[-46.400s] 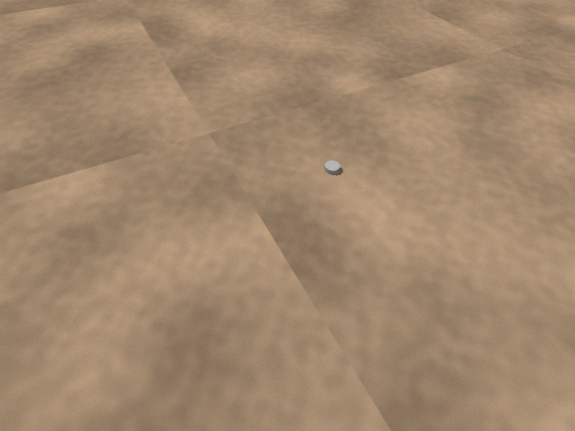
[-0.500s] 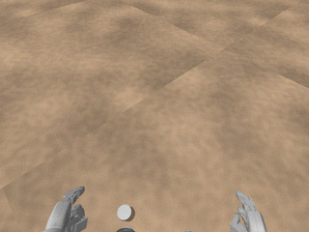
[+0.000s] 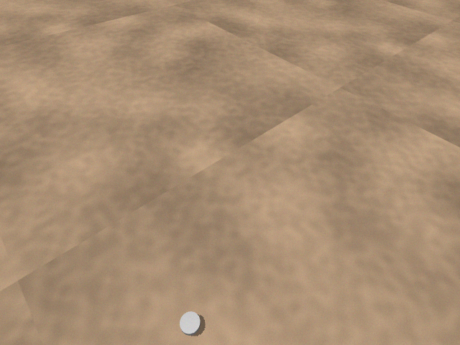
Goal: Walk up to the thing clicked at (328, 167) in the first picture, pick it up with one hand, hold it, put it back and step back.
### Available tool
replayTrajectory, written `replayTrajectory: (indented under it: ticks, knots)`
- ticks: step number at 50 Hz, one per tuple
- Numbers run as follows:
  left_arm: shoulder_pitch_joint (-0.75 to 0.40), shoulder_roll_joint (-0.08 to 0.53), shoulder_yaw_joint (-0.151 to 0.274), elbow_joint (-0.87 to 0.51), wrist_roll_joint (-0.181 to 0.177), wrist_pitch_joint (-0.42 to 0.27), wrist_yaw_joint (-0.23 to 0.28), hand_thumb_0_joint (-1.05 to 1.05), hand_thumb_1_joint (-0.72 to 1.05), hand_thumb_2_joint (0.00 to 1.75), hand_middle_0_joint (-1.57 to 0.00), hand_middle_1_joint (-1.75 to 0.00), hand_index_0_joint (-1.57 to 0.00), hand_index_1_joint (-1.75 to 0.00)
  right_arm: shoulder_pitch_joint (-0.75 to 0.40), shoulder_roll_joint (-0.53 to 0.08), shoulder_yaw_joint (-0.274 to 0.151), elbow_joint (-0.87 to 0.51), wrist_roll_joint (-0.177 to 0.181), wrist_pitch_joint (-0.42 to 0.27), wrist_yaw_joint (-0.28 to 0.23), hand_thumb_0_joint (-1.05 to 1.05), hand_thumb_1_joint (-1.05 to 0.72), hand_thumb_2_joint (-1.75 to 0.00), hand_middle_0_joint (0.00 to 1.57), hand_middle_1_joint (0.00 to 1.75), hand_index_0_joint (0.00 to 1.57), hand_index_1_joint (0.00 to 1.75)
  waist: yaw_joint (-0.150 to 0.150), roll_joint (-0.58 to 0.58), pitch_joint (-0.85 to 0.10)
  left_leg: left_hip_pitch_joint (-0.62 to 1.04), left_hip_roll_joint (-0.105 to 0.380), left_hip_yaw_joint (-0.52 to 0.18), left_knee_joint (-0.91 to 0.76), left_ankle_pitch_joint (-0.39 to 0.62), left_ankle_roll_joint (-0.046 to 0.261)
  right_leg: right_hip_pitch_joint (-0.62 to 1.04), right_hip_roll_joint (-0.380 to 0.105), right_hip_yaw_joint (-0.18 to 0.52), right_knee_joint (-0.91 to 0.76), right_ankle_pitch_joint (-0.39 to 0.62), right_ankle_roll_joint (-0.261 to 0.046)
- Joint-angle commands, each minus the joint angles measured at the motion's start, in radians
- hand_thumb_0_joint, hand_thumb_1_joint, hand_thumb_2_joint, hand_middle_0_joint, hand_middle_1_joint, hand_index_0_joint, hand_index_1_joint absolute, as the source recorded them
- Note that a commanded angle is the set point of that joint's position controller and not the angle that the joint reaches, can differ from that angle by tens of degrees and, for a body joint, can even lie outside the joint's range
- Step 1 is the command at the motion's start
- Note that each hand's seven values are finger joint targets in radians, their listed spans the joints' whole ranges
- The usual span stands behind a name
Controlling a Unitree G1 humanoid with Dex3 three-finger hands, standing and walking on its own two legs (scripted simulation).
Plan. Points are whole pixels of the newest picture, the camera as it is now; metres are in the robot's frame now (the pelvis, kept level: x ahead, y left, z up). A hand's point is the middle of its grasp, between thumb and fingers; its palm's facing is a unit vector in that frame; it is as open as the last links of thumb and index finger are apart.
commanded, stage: stand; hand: left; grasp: from above
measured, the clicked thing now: (190, 323) +0.33 +0.16 -0.75
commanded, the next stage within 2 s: step back in 1.98 s
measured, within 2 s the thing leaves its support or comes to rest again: neither
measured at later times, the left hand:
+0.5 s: hand out of the picture +0.05 +0.23 -0.15, palm faces +0.04 -0.94 -0.33, open 7.4 cm
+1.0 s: hand out of the picture +0.08 +0.23 -0.14, palm faces +0.03 -0.94 -0.33, open 7.4 cm
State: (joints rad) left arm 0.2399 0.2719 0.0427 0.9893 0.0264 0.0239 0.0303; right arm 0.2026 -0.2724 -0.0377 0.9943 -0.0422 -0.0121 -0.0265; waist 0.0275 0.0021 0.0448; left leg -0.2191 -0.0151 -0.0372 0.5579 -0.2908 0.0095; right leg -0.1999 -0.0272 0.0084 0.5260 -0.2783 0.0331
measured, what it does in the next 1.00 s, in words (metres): stands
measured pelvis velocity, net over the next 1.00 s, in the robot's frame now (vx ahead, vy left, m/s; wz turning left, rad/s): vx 0.01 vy -0.02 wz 0.00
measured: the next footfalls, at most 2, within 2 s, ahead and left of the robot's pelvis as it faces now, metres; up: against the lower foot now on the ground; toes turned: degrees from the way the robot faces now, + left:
none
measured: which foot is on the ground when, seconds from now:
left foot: down 0.00-1.00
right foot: down 0.00-1.00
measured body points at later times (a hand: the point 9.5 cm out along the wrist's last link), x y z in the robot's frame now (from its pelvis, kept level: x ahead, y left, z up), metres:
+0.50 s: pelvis +0.00 -0.01 +0.01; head +0.00 -0.02 +0.46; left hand +0.05 +0.27 -0.13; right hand +0.06 -0.30 -0.13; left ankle +0.01 +0.11 -0.73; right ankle +0.01 -0.14 -0.73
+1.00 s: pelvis +0.01 -0.02 +0.01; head +0.01 -0.02 +0.46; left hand +0.07 +0.27 -0.12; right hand +0.08 -0.31 -0.13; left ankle +0.01 +0.11 -0.73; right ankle +0.01 -0.14 -0.73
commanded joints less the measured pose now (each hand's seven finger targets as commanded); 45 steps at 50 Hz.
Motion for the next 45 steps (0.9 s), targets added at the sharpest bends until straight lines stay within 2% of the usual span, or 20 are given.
replayTrajectory:
  ticks: [1,5,11,22,25,26,31,33,42,45]
  knots:
    - [-0.05,0.177,0.041,-0.023,0.001,-0.035,0.014,0.0,0.9,0.9,-0.2,-0.3,-0.2,-0.3,-0.044,-0.194,-0.038,-0.034,0.011,-0.021,-0.015,0.0,-0.9,-0.9,0.2,0.3,0.2,0.3,-0.012,0.027,-0.029,0.033,0.098,-0.108,-0.193,0.15,0.027,0.053,-0.059,0.059,-0.13,0.134,-0.048]
    - [-0.06,0.182,0.036,0.022,0.004,-0.037,0.014,0.0,0.9,0.9,-0.2,-0.3,-0.2,-0.3,-0.055,-0.199,-0.035,-0.007,0.015,-0.019,-0.013,0.0,-0.9,-0.9,0.2,0.3,0.2,0.3,-0.015,0.009,-0.013,0.046,0.097,-0.103,-0.216,0.137,0.024,0.07,-0.066,0.06,-0.167,0.138,-0.044]
    - [-0.073,0.193,0.031,0.065,0.007,-0.039,0.011,0.0,0.9,0.9,-0.2,-0.3,-0.2,-0.3,-0.075,-0.207,-0.032,0.025,0.017,-0.01,-0.008,0.0,-0.9,-0.9,0.2,0.3,0.2,0.3,-0.014,-0.009,0.019,0.056,0.095,-0.103,-0.247,0.064,0.019,0.055,-0.07,0.066,-0.215,0.073,-0.039]
    - [-0.108,0.212,0.028,0.101,-0.001,-0.045,0.008,0.0,0.9,0.9,-0.2,-0.3,-0.2,-0.3,-0.087,-0.218,-0.022,0.061,0.02,-0.012,-0.004,0.0,-0.9,-0.9,0.2,0.3,0.2,0.3,-0.018,-0.016,-0.019,0.104,0.109,-0.089,-0.246,0.192,0.015,0.097,-0.087,0.072,-0.242,0.158,-0.042]
    - [-0.125,0.22,0.031,0.106,-0.002,-0.044,0.006,0.0,0.9,0.9,-0.2,-0.3,-0.2,-0.3,-0.086,-0.211,-0.014,0.072,0.02,-0.008,-0.002,0.0,-0.9,-0.9,0.2,0.3,0.2,0.3,-0.019,-0.009,0.004,0.071,0.102,-0.085,-0.261,0.145,0.01,0.109,-0.085,0.074,-0.246,0.13,-0.038]
    - [-0.116,0.219,0.029,0.112,-0.002,-0.043,0.005,0.0,0.9,0.9,-0.2,-0.3,-0.2,-0.3,-0.092,-0.225,-0.018,0.071,0.022,-0.008,-0.002,0.0,-0.9,-0.9,0.2,0.3,0.2,0.3,-0.018,-0.004,0.005,0.079,0.106,-0.088,-0.261,0.138,0.012,0.102,-0.084,0.075,-0.25,0.116,-0.038]
    - [-0.137,0.224,0.03,0.111,-0.006,-0.044,0.003,0.0,0.9,0.9,-0.2,-0.3,-0.2,-0.3,-0.092,-0.233,-0.014,0.078,0.021,-0.012,-0.005,0.0,-0.9,-0.9,0.2,0.3,0.2,0.3,-0.02,0.011,-0.029,0.088,0.116,-0.081,-0.259,0.203,0.014,0.135,-0.092,0.076,-0.242,0.204,-0.044]
    - [-0.137,0.225,0.028,0.119,-0.006,-0.043,0.002,0.0,0.9,0.9,-0.2,-0.3,-0.2,-0.3,-0.095,-0.229,-0.01,0.08,0.023,-0.011,-0.003,0.0,-0.9,-0.9,0.2,0.3,0.2,0.3,-0.018,-0.001,-0.015,0.091,0.117,-0.085,-0.267,0.201,0.011,0.127,-0.088,0.07,-0.243,0.176,-0.043]
    - [-0.159,0.229,0.028,0.115,-0.009,-0.044,-0.001,0.0,0.9,0.9,-0.2,-0.3,-0.2,-0.3,-0.103,-0.245,-0.008,0.083,0.024,-0.015,-0.004,0.0,-0.9,-0.9,0.2,0.3,0.2,0.3,-0.021,-0.003,-0.054,0.121,0.128,-0.077,-0.26,0.277,0.015,0.141,-0.093,0.069,-0.237,0.255,-0.045]
    - [-0.167,0.232,0.028,0.117,-0.01,-0.043,-0.003,0.0,0.9,0.9,-0.2,-0.3,-0.2,-0.3,-0.1,-0.243,-0.005,0.087,0.024,-0.014,-0.004,0.0,-0.9,-0.9,0.2,0.3,0.2,0.3,-0.022,0.004,-0.037,0.108,0.124,-0.075,-0.27,0.26,0.009,0.136,-0.09,0.068,-0.24,0.242,-0.043]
